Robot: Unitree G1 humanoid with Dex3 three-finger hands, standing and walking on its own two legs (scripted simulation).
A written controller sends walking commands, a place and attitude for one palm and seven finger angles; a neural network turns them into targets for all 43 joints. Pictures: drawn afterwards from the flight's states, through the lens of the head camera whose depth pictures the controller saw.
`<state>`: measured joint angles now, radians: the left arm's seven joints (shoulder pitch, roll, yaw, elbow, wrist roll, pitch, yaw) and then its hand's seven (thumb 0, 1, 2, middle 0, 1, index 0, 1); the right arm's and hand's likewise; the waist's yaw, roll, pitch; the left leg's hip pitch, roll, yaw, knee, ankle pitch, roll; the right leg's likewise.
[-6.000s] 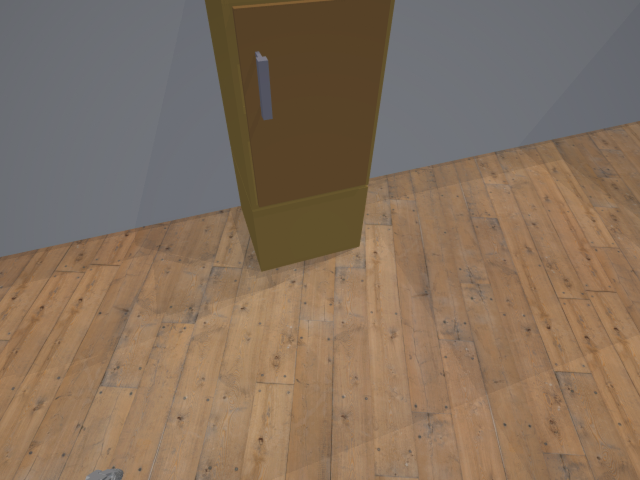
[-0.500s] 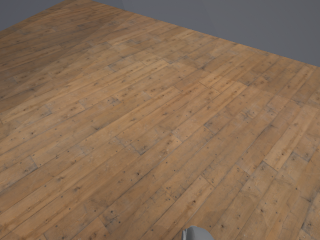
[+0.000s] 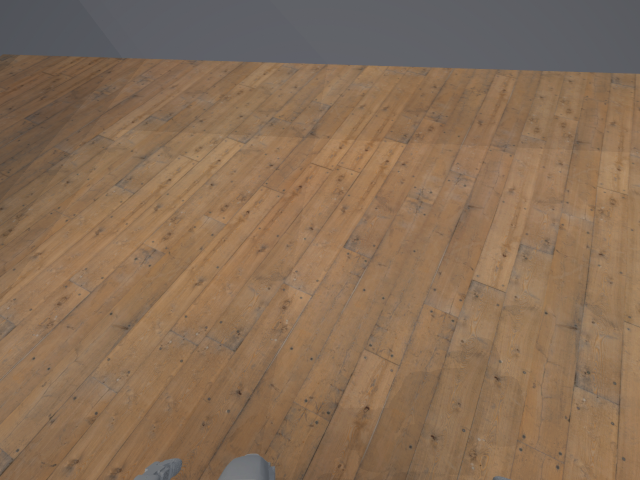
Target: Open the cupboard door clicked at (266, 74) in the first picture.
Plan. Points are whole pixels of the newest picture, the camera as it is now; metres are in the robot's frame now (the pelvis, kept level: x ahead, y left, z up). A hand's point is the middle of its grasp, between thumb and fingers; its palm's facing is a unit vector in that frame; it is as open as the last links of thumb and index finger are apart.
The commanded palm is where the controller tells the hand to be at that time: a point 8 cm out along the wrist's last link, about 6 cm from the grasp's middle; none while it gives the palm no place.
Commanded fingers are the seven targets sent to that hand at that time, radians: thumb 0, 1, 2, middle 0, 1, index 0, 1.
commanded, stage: turn to face it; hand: left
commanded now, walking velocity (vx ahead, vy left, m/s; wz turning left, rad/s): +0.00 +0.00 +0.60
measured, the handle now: out of the picture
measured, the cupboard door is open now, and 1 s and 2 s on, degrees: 0 0 0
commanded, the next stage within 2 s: none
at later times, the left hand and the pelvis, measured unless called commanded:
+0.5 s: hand out of the picture +0.06 +0.24 -0.16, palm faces +0.21 -0.94 -0.26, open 7.4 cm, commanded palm none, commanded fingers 0.00 0.90 0.90 -0.20 -0.30 -0.20 -0.30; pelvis +0.01 +0.02 +0.01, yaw +11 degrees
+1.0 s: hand out of the picture -0.06 +0.17 -0.15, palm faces +0.53 -0.80 -0.27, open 7.3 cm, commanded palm none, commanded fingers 0.00 0.90 0.90 -0.20 -0.30 -0.20 -0.30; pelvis -0.01 -0.03 +0.00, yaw +32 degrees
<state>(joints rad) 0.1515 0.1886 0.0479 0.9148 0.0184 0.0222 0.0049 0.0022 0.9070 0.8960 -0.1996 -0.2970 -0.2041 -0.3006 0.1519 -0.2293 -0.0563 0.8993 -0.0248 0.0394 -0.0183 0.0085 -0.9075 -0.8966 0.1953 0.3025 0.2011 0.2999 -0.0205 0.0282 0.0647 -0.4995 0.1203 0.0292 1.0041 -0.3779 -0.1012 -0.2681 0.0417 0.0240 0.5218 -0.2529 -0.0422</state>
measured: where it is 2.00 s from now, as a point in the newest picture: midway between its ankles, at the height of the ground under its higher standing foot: outside the picture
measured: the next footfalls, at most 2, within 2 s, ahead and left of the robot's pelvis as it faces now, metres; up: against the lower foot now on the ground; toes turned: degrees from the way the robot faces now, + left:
left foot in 0.12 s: +0.08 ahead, +0.14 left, +0.00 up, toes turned +6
right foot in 0.62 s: +0.06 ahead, -0.11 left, +0.00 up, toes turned +16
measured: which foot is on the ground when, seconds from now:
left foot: up 0.00-0.10, down 0.12-0.62, up 0.64-1.00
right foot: down 0.00-0.14, up 0.16-0.60, down 0.62-1.00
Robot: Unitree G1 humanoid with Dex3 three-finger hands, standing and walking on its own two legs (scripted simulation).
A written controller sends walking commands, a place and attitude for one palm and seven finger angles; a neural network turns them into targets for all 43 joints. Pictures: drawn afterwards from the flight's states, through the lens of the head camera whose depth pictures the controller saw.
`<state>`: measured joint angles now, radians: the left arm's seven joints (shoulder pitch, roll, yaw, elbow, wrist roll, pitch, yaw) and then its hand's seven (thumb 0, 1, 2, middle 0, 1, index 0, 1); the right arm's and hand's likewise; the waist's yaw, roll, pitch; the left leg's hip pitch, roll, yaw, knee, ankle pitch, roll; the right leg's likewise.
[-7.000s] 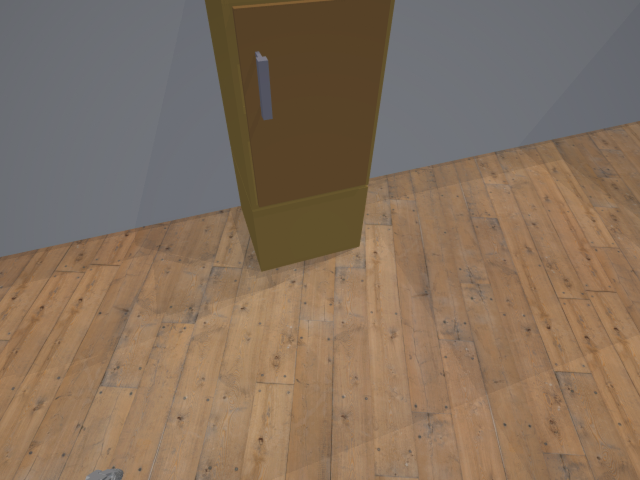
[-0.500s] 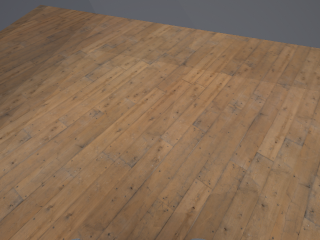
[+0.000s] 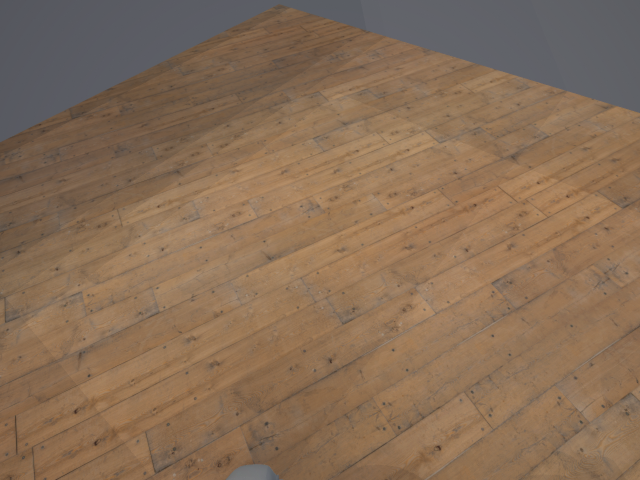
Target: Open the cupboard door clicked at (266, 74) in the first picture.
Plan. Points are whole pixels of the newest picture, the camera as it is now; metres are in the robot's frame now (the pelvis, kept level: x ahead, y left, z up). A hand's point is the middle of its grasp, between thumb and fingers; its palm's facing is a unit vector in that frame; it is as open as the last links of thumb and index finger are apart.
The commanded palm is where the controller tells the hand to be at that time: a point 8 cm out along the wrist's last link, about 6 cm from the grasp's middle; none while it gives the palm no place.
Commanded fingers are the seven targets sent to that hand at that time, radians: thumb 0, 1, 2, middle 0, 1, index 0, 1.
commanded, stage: turn to face it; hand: left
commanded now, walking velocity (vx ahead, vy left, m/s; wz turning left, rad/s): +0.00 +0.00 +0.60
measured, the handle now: out of the picture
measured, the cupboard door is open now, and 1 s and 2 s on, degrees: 0 0 0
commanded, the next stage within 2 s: none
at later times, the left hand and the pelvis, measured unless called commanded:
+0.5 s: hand out of the picture +0.06 +0.25 -0.15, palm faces +0.30 -0.91 -0.28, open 7.4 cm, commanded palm none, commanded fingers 0.00 0.90 0.90 -0.20 -0.30 -0.20 -0.30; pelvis +0.01 +0.01 -0.01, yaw +16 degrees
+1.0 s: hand out of the picture -0.09 +0.24 -0.19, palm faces +0.59 -0.76 -0.25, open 7.4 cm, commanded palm none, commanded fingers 0.00 0.90 0.90 -0.20 -0.30 -0.20 -0.30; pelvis +0.00 +0.03 -0.02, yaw +35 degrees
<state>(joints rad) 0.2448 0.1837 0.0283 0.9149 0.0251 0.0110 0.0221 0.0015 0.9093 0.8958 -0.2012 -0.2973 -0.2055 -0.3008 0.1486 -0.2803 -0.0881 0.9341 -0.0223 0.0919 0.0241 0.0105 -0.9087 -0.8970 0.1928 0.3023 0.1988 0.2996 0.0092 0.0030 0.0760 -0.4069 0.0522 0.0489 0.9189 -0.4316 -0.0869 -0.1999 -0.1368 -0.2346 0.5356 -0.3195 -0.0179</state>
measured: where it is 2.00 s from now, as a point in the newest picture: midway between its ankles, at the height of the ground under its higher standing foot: outside the picture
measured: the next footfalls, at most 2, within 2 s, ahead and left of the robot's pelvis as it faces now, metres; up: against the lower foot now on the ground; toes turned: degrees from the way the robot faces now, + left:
left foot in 0.12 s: +0.01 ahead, +0.14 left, +0.00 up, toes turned +11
right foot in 0.54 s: +0.09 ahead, -0.09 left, +0.00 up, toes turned +15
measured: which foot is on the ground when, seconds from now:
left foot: up 0.00-0.10, down 0.12-0.54, up 0.56-0.94, down 0.96-1.00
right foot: down 0.00-0.12, up 0.14-0.52, down 0.54-0.96, up 0.98-1.00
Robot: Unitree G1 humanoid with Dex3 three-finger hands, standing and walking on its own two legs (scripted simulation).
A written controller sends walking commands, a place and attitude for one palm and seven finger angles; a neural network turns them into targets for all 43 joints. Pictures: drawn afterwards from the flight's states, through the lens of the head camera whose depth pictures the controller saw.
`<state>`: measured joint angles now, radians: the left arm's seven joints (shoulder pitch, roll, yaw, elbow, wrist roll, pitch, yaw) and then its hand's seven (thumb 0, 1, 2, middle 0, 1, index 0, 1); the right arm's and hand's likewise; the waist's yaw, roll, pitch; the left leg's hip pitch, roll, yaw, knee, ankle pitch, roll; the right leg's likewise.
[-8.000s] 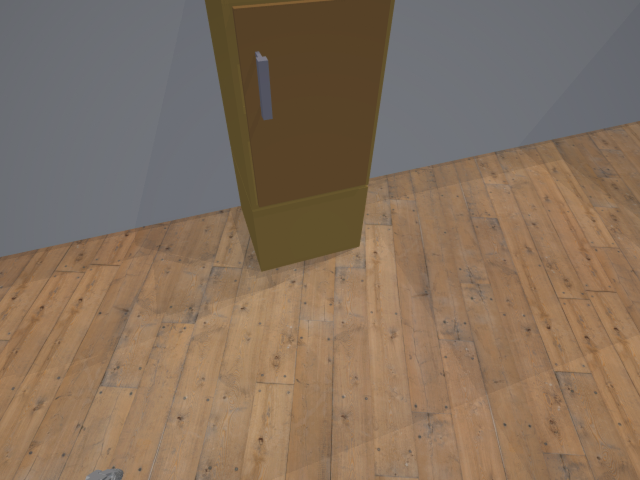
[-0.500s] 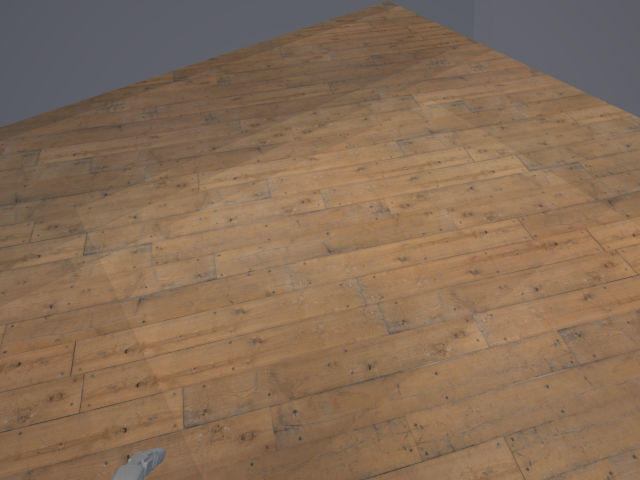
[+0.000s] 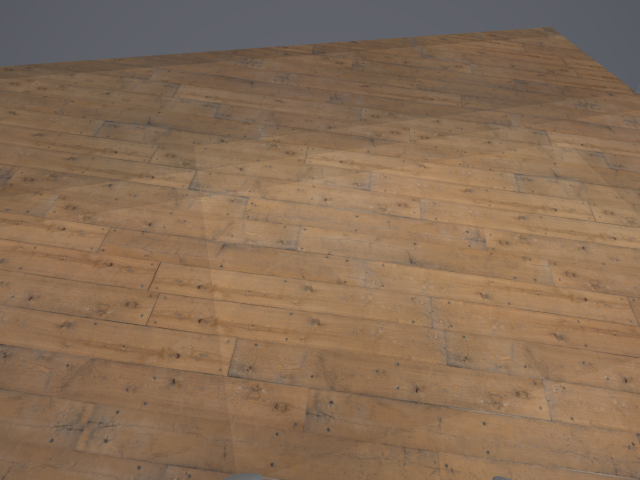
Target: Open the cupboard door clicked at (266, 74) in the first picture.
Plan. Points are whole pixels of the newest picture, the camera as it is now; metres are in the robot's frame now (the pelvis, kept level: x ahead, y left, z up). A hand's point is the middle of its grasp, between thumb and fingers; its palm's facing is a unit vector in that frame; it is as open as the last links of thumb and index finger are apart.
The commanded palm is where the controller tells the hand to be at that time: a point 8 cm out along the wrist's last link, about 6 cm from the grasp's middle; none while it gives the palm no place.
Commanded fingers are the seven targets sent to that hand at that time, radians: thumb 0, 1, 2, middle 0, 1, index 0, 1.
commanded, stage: turn to face it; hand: left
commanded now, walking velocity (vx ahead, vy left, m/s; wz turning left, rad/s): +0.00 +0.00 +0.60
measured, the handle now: out of the picture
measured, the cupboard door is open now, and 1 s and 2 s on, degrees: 0 0 0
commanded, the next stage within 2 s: none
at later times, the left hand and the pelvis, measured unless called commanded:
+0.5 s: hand out of the picture +0.07 +0.19 -0.12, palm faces +0.28 -0.91 -0.29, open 7.3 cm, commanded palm none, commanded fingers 0.00 0.90 0.90 -0.20 -0.30 -0.20 -0.30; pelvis +0.01 -0.04 +0.01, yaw +18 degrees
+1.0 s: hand out of the picture -0.12 +0.21 -0.16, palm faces +0.61 -0.74 -0.27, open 7.4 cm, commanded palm none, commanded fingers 0.00 0.90 0.90 -0.20 -0.30 -0.20 -0.30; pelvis -0.02 +0.00 +0.01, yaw +36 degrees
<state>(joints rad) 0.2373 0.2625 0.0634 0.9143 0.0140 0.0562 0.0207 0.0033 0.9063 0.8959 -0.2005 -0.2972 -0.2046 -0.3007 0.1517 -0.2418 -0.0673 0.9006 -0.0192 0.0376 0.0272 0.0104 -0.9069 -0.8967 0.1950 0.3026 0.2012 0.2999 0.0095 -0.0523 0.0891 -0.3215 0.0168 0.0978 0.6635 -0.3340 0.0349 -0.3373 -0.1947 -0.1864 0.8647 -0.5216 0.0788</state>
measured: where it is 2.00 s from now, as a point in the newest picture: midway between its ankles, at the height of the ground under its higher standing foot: outside the picture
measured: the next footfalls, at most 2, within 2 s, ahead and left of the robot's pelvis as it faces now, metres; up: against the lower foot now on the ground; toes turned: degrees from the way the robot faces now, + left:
right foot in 0.42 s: +0.08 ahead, -0.13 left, +0.00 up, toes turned +12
left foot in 0.86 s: -0.03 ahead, +0.11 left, +0.00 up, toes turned +38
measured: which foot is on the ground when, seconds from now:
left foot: down 0.00-0.42, up 0.44-0.84, down 0.86-1.00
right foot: up 0.00-0.40, down 0.42-0.86, up 0.88-1.00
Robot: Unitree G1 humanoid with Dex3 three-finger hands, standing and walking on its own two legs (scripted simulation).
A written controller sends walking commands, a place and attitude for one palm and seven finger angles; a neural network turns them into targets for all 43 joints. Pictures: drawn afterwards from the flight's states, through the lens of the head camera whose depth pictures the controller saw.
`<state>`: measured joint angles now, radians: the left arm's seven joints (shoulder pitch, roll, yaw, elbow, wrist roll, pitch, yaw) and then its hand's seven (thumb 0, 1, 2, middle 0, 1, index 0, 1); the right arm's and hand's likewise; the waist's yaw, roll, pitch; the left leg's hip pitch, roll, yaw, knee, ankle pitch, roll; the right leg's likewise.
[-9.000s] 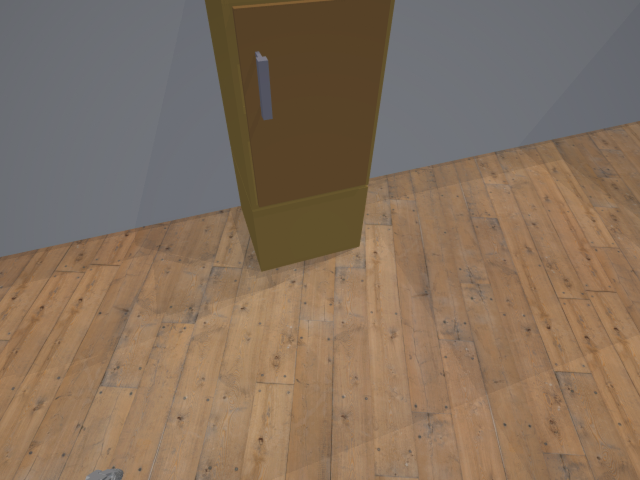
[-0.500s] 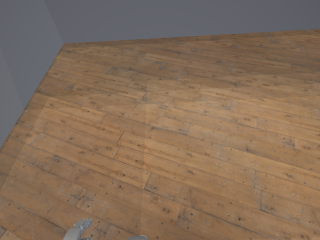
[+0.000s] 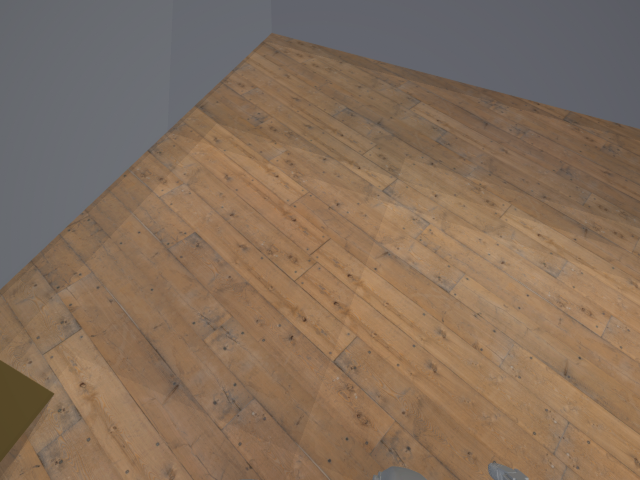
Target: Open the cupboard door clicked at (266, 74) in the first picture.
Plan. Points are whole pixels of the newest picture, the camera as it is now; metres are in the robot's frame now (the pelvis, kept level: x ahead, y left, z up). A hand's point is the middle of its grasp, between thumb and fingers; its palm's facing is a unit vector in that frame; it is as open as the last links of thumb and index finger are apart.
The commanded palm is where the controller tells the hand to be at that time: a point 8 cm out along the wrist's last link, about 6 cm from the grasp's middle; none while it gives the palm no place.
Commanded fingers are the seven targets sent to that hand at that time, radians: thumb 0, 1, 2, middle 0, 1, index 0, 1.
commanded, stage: turn to face it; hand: left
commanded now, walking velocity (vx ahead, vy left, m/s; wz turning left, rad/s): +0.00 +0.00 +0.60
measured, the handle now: out of the picture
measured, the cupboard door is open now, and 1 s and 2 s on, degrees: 0 0 0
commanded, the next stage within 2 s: take the last steps up to it in 1.96 s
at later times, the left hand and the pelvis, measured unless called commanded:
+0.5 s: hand out of the picture +0.05 +0.17 -0.13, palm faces +0.29 -0.91 -0.30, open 7.3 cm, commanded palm none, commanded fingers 0.00 0.90 0.90 -0.20 -0.30 -0.20 -0.30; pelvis +0.00 -0.05 +0.01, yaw +18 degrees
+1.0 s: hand out of the picture -0.11 +0.21 -0.16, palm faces +0.62 -0.74 -0.27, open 7.4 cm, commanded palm none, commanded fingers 0.00 0.90 0.90 -0.20 -0.30 -0.20 -0.30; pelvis -0.03 -0.01 +0.01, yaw +36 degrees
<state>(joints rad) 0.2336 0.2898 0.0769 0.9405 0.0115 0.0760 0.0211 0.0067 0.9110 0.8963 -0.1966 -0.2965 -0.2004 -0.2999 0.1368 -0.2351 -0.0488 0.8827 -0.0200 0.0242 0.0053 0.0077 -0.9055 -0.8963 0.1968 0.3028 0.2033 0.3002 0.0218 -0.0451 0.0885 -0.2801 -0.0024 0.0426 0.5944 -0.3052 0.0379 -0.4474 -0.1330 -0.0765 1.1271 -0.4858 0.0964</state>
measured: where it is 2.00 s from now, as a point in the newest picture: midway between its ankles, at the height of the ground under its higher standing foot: outside the picture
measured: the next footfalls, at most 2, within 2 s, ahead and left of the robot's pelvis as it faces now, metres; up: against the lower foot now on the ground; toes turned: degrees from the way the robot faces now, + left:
right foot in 0.36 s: +0.07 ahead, -0.14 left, +0.00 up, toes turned +11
left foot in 0.80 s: -0.04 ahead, +0.09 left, +0.00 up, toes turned +36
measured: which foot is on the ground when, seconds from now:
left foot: down 0.00-0.36, up 0.38-0.78, down 0.80-1.00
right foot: up 0.00-0.34, down 0.36-0.80, up 0.82-1.00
